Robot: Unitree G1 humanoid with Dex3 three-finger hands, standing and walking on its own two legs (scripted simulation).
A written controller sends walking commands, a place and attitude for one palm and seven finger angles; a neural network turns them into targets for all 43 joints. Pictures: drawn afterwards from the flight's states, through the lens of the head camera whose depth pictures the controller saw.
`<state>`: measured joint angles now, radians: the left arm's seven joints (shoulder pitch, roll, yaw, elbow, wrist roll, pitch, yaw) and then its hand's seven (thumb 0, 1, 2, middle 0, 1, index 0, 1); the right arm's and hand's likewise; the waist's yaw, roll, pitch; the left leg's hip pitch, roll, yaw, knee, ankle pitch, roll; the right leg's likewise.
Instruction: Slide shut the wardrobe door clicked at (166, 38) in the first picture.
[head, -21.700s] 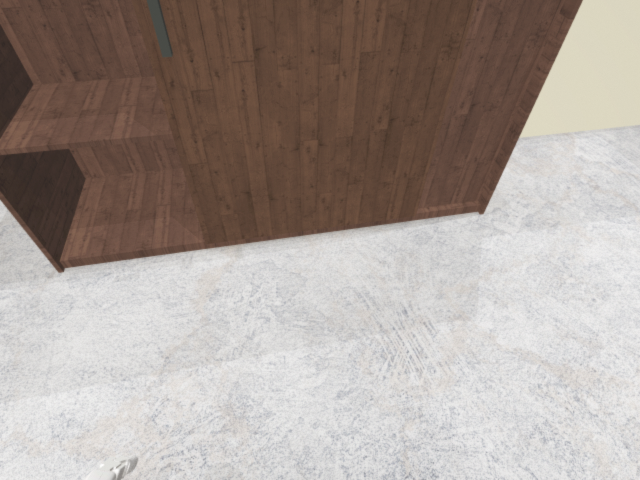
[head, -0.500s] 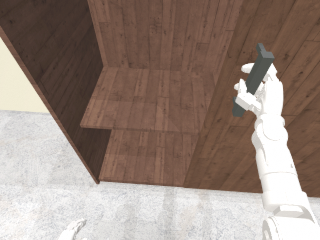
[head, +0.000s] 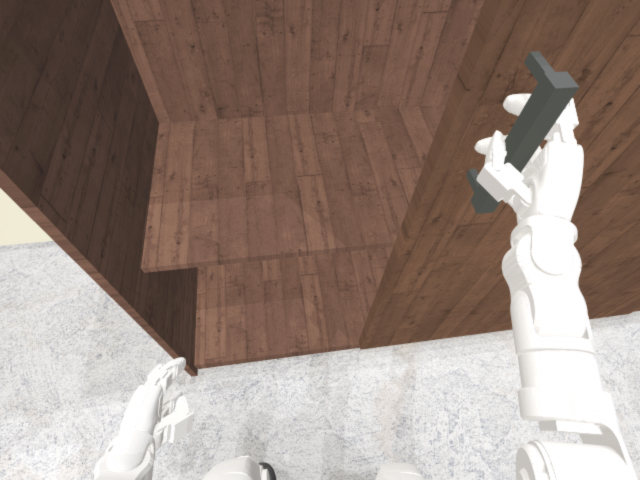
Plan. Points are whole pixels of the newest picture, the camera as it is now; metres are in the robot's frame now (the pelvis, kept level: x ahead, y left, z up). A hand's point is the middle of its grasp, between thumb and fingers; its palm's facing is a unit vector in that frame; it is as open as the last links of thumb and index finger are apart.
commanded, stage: step sideways, sliding the door along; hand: right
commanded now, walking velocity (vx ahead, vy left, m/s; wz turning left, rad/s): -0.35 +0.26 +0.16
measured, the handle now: (506, 141) +0.45 -0.22 +0.16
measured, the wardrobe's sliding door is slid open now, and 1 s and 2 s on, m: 0.49 0.35 0.11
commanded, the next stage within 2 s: none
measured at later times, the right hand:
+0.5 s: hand (391, 185) +0.38 -0.08 +0.16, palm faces -0.02 +1.00 -0.09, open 6.3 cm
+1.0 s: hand (364, 184) +0.38 -0.05 +0.16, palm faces +0.11 +0.99 -0.10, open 6.3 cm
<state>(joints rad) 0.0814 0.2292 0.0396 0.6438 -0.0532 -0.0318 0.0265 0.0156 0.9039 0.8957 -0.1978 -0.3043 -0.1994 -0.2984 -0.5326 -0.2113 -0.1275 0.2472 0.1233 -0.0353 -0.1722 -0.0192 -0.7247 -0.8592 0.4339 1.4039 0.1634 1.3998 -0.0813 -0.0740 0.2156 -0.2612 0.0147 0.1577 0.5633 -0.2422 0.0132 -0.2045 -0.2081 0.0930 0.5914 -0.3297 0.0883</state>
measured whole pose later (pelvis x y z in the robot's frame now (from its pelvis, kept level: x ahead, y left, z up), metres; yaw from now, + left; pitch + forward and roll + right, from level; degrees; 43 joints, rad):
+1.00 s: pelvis -0.05 +0.08 -0.01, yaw +8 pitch -4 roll +3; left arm 0.16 0.18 0.01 0.67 -0.05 0.03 0.00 0.02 0.90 0.90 -0.20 -0.30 -0.20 -0.30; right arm -0.60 -0.25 -0.10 0.36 0.09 -0.07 -0.13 0.01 -0.74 -0.82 0.45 1.40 0.20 1.39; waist -0.08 -0.06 0.21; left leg -0.23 -0.02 0.10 0.56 -0.24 0.02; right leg -0.20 -0.29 -0.04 0.64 -0.33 0.12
